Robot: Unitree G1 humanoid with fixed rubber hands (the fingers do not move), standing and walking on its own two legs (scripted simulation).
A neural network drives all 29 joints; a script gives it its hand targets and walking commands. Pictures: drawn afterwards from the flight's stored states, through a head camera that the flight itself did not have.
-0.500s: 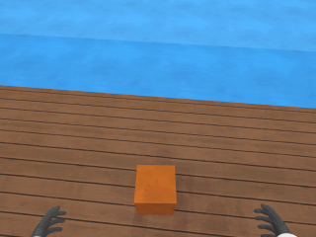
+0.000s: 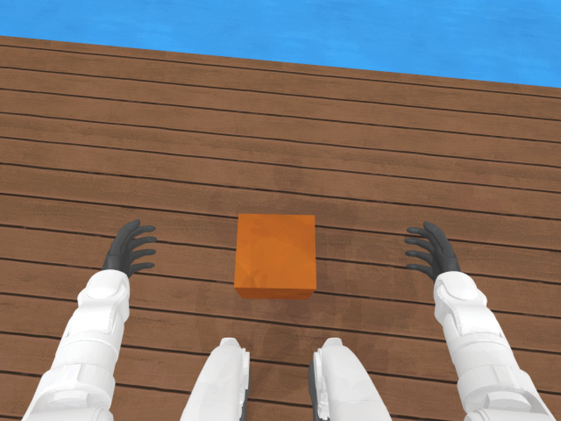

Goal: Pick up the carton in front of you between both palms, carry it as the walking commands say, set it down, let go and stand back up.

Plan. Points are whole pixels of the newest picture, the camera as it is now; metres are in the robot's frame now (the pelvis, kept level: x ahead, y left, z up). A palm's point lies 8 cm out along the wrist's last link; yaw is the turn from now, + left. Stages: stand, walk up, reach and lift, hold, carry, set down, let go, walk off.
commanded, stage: reach and lift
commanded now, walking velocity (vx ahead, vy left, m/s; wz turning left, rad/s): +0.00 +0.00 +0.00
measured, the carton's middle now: (275, 260) +0.43 +0.01 -0.58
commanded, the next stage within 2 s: none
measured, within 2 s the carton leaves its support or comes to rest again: neither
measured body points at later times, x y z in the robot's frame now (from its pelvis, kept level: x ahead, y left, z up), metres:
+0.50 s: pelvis -0.07 +0.01 -0.07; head +0.24 +0.01 +0.26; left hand +0.47 +0.20 -0.17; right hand +0.46 -0.18 -0.17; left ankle +0.02 +0.12 -0.67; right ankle +0.02 -0.13 -0.67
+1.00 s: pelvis -0.08 +0.00 -0.25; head +0.27 +0.00 +0.03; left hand +0.45 +0.20 -0.42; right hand +0.44 -0.19 -0.42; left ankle +0.02 +0.13 -0.67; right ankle +0.02 -0.13 -0.67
